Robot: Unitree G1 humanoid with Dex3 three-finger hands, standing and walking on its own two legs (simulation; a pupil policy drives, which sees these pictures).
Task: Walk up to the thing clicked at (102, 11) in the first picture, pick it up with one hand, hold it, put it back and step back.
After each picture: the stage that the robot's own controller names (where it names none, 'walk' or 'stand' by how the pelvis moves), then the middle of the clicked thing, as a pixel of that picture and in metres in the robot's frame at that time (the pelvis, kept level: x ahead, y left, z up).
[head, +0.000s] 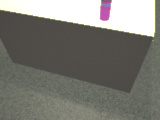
stand; (106, 0) +0.97 -0.14 +0.00
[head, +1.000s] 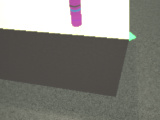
walk; (75, 5) +0.88 +0.10 +0.02
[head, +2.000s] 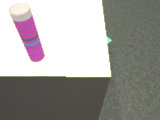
stand; (29, 36) +0.53 +0.24 +0.04
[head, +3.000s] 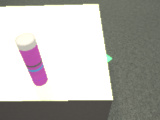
stand; (33, 62) +0.48 +0.22 +0.00
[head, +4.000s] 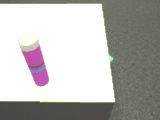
stand; (35, 62) +0.47 +0.21 +0.00
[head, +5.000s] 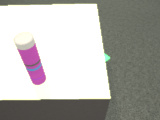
stand; (32, 61) +0.48 +0.23 +0.00
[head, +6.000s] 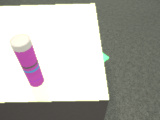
stand; (29, 63) +0.47 +0.24 +0.00
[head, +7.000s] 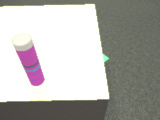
stand; (30, 62) +0.48 +0.24 +0.00
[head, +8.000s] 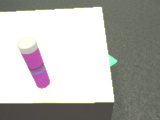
rise first; (36, 65) +0.47 +0.25 +0.00
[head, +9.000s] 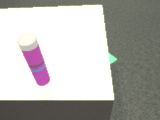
go down; (36, 62) +0.47 +0.24 +0.00
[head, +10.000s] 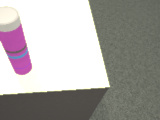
go down; (15, 46) +0.46 +0.22 +0.05
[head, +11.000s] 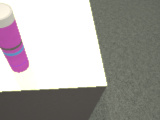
approach; (11, 43) +0.47 +0.23 +0.06
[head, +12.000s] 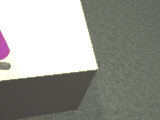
close in; out of the picture +0.49 +0.25 +0.09
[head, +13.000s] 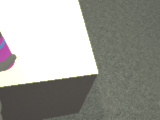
lift; out of the picture +0.46 +0.23 +0.09
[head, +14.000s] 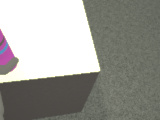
lift; out of the picture +0.44 +0.23 +0.09
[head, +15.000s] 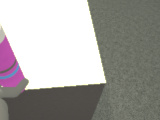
lift; (3, 63) +0.36 +0.22 +0.12
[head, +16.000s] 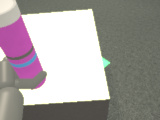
hold; (20, 52) +0.33 +0.17 +0.23
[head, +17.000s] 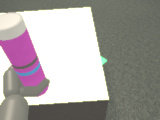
hold; (25, 61) +0.34 +0.17 +0.18
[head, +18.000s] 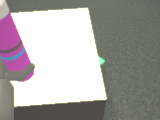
crouch; (9, 46) +0.37 +0.21 +0.21
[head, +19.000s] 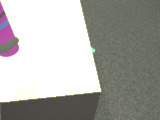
lower; out of the picture +0.47 +0.24 +0.21
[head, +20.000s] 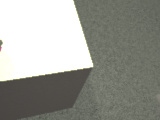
lower; out of the picture +0.50 +0.24 +0.10
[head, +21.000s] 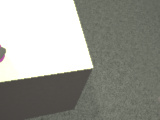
lower; out of the picture +0.48 +0.24 +0.10
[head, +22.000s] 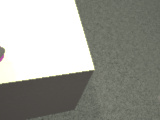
lower; out of the picture +0.47 +0.25 +0.10
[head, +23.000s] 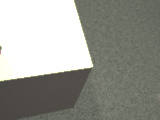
lower; out of the picture +0.48 +0.25 +0.10
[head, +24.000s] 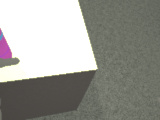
open; out of the picture +0.47 +0.23 +0.10
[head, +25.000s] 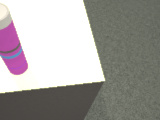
sink last; (8, 45) +0.45 +0.21 +0.07
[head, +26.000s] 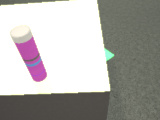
stand; (31, 56) +0.48 +0.24 +0.05
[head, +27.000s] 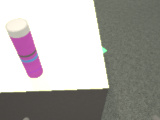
stand; (27, 52) +0.48 +0.23 +0.05
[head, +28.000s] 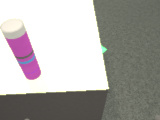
stand; (24, 53) +0.46 +0.23 +0.06
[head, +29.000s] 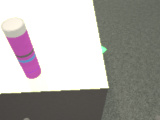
stand; (24, 52) +0.47 +0.23 +0.06
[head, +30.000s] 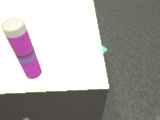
stand; (25, 52) +0.47 +0.23 +0.06
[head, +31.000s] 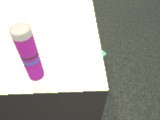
stand; (29, 55) +0.47 +0.22 +0.04
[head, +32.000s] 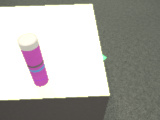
walk; (35, 62) +0.48 +0.21 +0.00
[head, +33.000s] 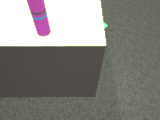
walk; (38, 11) +0.68 +0.22 +0.02
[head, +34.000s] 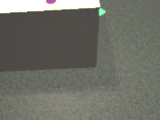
walk; out of the picture +1.00 +0.23 +0.02
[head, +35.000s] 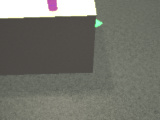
stand; out of the picture +1.09 +0.22 +0.01
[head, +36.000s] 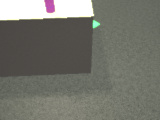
stand; out of the picture +1.09 +0.23 +0.00
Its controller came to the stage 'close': yes
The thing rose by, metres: 0.21
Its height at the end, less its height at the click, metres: +0.00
